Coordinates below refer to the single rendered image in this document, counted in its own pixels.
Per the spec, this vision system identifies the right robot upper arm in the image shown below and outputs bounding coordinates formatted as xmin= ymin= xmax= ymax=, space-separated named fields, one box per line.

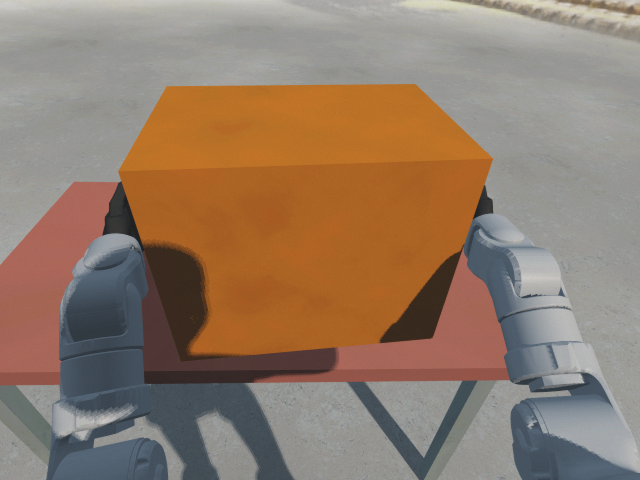
xmin=511 ymin=394 xmax=640 ymax=480

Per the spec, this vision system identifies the right robot hand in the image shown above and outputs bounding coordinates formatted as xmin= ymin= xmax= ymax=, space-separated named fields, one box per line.
xmin=473 ymin=185 xmax=493 ymax=219

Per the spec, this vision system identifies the right robot forearm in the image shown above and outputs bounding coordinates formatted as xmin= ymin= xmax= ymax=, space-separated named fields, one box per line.
xmin=464 ymin=214 xmax=640 ymax=472

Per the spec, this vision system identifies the table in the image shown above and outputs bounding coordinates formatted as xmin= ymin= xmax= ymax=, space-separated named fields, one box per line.
xmin=0 ymin=182 xmax=510 ymax=480

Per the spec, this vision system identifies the left robot forearm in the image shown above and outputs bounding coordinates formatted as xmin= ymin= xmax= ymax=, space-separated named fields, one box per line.
xmin=46 ymin=233 xmax=151 ymax=480

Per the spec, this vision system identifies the carton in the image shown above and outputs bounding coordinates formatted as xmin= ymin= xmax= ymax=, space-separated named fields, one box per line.
xmin=118 ymin=84 xmax=493 ymax=362

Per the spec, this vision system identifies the left robot upper arm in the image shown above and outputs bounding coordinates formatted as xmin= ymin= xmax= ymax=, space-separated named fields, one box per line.
xmin=52 ymin=438 xmax=168 ymax=480

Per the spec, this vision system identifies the left robot hand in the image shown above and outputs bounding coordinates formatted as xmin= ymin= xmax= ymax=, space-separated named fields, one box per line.
xmin=102 ymin=182 xmax=144 ymax=252

